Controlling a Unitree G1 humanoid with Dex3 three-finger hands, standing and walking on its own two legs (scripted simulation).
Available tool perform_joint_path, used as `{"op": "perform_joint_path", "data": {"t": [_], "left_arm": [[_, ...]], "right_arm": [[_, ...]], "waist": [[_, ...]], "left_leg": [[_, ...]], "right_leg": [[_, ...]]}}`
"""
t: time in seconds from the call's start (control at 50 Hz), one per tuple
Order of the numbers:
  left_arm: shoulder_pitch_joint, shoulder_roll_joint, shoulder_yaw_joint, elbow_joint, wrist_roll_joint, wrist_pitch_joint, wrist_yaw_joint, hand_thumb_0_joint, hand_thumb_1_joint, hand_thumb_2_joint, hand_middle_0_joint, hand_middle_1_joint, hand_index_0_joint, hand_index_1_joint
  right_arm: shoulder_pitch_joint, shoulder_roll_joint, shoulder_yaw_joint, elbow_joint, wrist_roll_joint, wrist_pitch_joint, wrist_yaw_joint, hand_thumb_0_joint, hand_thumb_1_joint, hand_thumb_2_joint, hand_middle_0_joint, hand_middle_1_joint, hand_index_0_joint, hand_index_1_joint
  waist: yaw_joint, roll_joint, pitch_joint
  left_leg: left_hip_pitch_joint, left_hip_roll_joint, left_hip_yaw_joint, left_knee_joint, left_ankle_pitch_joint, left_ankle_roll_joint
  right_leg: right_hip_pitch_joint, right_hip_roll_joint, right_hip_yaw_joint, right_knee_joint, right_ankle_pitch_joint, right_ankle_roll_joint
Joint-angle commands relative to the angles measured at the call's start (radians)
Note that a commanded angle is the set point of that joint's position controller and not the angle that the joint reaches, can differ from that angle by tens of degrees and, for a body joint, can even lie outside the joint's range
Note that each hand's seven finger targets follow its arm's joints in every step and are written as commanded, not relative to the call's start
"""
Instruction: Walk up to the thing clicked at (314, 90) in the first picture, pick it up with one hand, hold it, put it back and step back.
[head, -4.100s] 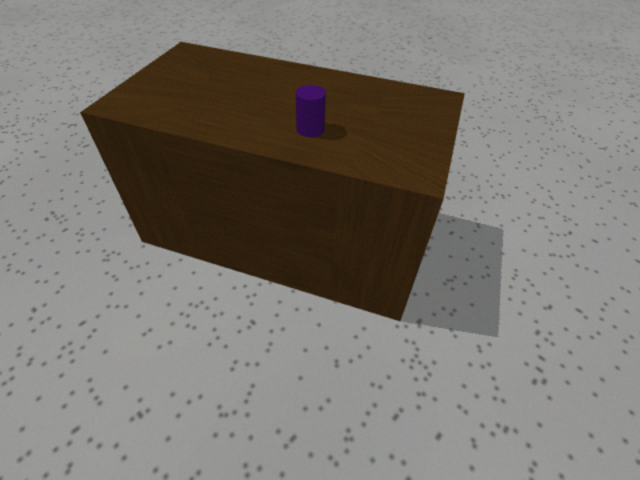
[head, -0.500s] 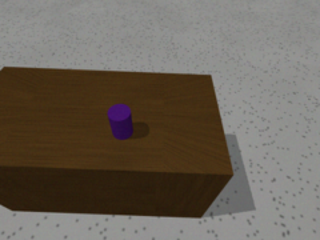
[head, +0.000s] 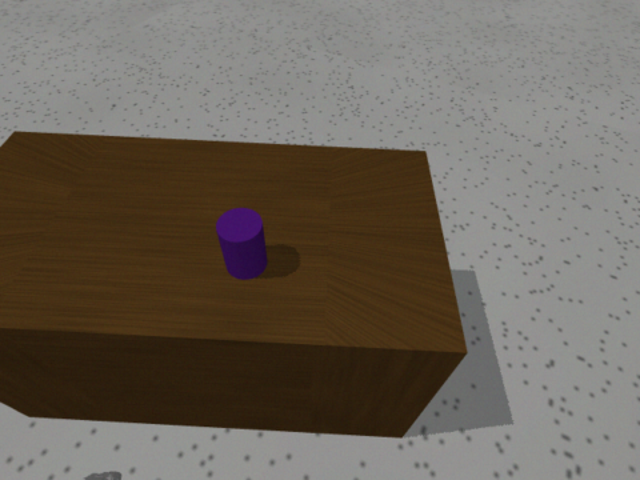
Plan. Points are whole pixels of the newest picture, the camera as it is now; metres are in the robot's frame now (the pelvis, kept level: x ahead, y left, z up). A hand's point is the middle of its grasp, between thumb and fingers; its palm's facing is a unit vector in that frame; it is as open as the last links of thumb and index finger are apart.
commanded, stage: walk up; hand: left
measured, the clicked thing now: (243, 244) +0.53 +0.16 -0.12
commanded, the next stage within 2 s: stand in 0.14 s
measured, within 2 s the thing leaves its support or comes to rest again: neither
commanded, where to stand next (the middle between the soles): +0.05 -0.01 m, yaw -2 degrees
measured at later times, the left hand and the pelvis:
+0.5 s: hand out of the picture +0.09 +0.26 -0.15, palm faces -0.01 -0.94 -0.34, open 7.4 cm; pelvis +0.02 +0.01 +0.01, yaw +0 degrees
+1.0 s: hand out of the picture +0.10 +0.25 -0.14, palm faces -0.01 -0.94 -0.35, open 7.4 cm; pelvis +0.03 +0.00 +0.01, yaw +0 degrees
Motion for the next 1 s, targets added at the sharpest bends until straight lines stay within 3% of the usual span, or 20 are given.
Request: {"op": "perform_joint_path", "data": {"t": [0.0,0.1,0.12,0.18,0.3,0.4,0.52,0.64,0.82,0.9,0.98], "left_arm": [[-0.057,0.226,0.056,-0.077,0.003,-0.028,0.009,0.000,0.900,0.900,-0.200,-0.300,-0.200,-0.300],[-0.063,0.220,0.058,-0.085,0.006,-0.024,0.008,0.000,0.900,0.900,-0.200,-0.300,-0.200,-0.300],[-0.044,0.202,0.029,-0.047,-0.005,-0.039,0.008,0.000,0.900,0.900,-0.200,-0.300,-0.200,-0.300],[-0.056,0.218,0.029,-0.035,-0.003,-0.053,0.010,0.000,0.900,0.900,-0.200,-0.300,-0.200,-0.300],[-0.032,0.218,0.014,-0.006,-0.005,-0.068,0.017,0.000,0.900,0.900,-0.200,-0.300,-0.200,-0.300],[-0.020,0.214,0.005,0.006,-0.008,-0.074,0.024,0.000,0.900,0.900,-0.200,-0.300,-0.200,-0.300],[-0.015,0.209,-0.005,0.019,-0.008,-0.077,0.030,0.000,0.900,0.900,-0.200,-0.300,-0.200,-0.300],[-0.025,0.218,-0.005,0.022,-0.007,-0.072,0.032,0.000,0.900,0.900,-0.200,-0.300,-0.200,-0.300],[-0.033,0.220,-0.008,0.023,-0.005,-0.075,0.036,0.000,0.900,0.900,-0.200,-0.300,-0.200,-0.300],[-0.028,0.228,-0.008,0.024,-0.002,-0.074,0.037,0.000,0.900,0.900,-0.200,-0.300,-0.200,-0.300],[-0.024,0.225,-0.008,0.023,-0.005,-0.076,0.036,0.000,0.900,0.900,-0.200,-0.300,-0.200,-0.300]], "right_arm": [[-0.003,-0.218,-0.043,-0.058,0.000,-0.020,-0.010,0.000,-0.900,-0.900,0.200,0.300,0.200,0.300],[0.005,-0.221,-0.045,-0.056,-0.002,-0.019,-0.011,0.000,-0.900,-0.900,0.200,0.300,0.200,0.300],[0.003,-0.172,-0.028,-0.036,-0.007,-0.012,-0.001,0.000,-0.900,-0.900,0.200,0.300,0.200,0.300],[-0.006,-0.193,-0.031,-0.030,-0.009,-0.010,0.008,0.000,-0.900,-0.900,0.200,0.300,0.200,0.300],[-0.002,-0.198,-0.035,-0.014,-0.003,-0.014,0.009,0.000,-0.900,-0.900,0.200,0.300,0.200,0.300],[-0.005,-0.198,-0.035,-0.006,-0.002,-0.017,0.006,0.000,-0.900,-0.900,0.200,0.300,0.200,0.300],[-0.014,-0.193,-0.032,0.007,0.004,-0.011,0.004,0.000,-0.900,-0.900,0.200,0.300,0.200,0.300],[-0.016,-0.189,-0.028,0.012,0.001,-0.008,0.004,0.000,-0.900,-0.900,0.200,0.300,0.200,0.300],[-0.032,-0.184,-0.027,0.009,0.003,-0.007,0.003,0.000,-0.900,-0.900,0.200,0.300,0.200,0.300],[-0.034,-0.184,-0.030,0.007,0.001,-0.001,0.006,0.000,-0.900,-0.900,0.200,0.300,0.200,0.300],[-0.026,-0.191,-0.031,0.009,0.003,-0.002,0.008,0.000,-0.900,-0.900,0.200,0.300,0.200,0.300]], "waist": [[0.000,-0.028,-0.111],[-0.003,-0.033,-0.100],[-0.009,0.014,-0.142],[-0.004,0.017,-0.078],[0.001,0.003,-0.061],[-0.003,0.011,-0.100],[-0.002,0.002,-0.108],[-0.005,0.009,-0.088],[-0.006,0.003,-0.110],[-0.006,-0.013,-0.086],[-0.008,0.006,-0.097]], "left_leg": [[-0.086,0.065,-0.052,-0.072,0.111,0.072],[-0.092,0.061,-0.054,-0.069,0.069,0.076],[-0.043,0.081,-0.072,-0.136,-0.026,0.062],[-0.110,0.085,-0.090,-0.181,-0.093,0.062],[-0.063,0.089,-0.081,-0.190,0.050,0.056],[-0.015,0.101,-0.074,-0.189,0.172,0.050],[0.011,0.105,-0.064,-0.188,0.220,0.047],[0.009,0.103,-0.057,-0.210,0.191,0.039],[0.038,0.110,-0.049,-0.209,0.242,0.038],[0.021,0.102,-0.043,-0.211,0.161,0.040],[0.031,0.101,-0.040,-0.203,0.156,0.041]], "right_leg": [[0.128,-0.120,0.147,-0.091,-0.072,-0.038],[0.106,-0.126,0.152,-0.106,-0.127,-0.045],[0.113,-0.139,0.183,-0.154,-0.217,-0.039],[0.134,-0.122,0.173,-0.145,-0.226,-0.018],[0.146,-0.115,0.156,-0.142,-0.109,-0.014],[0.184,-0.112,0.134,-0.112,0.064,-0.014],[0.207,-0.119,0.123,-0.112,0.151,-0.008],[0.197,-0.115,0.121,-0.126,0.112,-0.005],[0.212,-0.120,0.116,-0.121,0.182,-0.006],[0.195,-0.118,0.124,-0.152,0.080,-0.004],[0.200,-0.120,0.132,-0.155,0.098,-0.008]]}}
